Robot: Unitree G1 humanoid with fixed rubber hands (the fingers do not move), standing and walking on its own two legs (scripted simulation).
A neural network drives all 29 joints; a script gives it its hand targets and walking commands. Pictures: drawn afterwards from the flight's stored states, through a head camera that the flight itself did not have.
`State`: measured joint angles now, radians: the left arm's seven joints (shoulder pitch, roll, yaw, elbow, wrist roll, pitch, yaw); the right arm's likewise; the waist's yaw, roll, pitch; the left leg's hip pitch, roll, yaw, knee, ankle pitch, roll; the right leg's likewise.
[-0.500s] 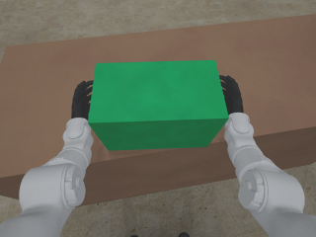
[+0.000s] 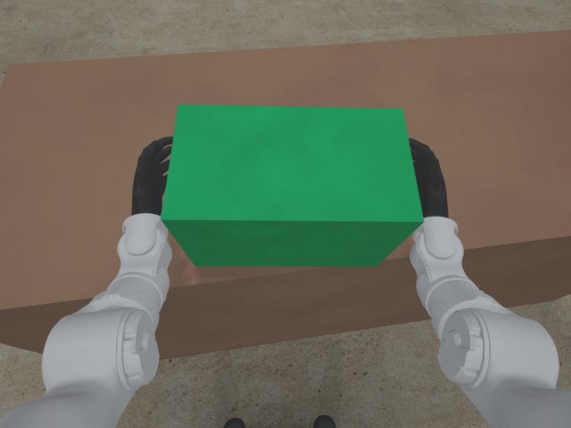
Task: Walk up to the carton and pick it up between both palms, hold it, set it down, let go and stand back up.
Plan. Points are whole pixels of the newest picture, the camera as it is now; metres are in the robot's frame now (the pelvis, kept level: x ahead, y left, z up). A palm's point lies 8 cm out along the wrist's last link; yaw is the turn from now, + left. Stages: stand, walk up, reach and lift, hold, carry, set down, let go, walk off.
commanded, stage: reach and lift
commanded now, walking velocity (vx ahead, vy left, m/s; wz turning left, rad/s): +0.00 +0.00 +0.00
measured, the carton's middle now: (289, 195) +0.45 +0.01 +0.01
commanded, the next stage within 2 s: none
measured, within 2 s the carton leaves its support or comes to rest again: leaves its support in 0.74 s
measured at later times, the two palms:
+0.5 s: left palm (147, 206) +0.41 +0.21 +0.03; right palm (428, 201) +0.42 -0.19 +0.04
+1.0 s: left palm (121, 210) +0.37 +0.21 +0.09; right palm (448, 209) +0.37 -0.18 +0.09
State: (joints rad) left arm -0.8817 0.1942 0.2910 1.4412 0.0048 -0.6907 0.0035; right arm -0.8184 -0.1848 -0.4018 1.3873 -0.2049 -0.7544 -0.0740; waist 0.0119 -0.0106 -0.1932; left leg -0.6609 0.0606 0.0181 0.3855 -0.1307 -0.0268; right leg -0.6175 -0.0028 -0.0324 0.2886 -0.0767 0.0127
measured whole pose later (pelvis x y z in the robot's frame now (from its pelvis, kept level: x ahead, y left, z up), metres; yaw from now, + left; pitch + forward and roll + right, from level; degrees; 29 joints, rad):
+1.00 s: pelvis -0.03 +0.00 +0.00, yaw +2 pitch +14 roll -1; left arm -0.74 0.22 0.01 1.19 -0.24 -0.35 0.05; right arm -0.65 -0.18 -0.11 1.03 0.11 -0.33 -0.08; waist 0.00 0.01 -0.24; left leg -0.51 0.04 0.00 0.36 -0.09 -0.02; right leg -0.48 -0.02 -0.06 0.30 -0.07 0.01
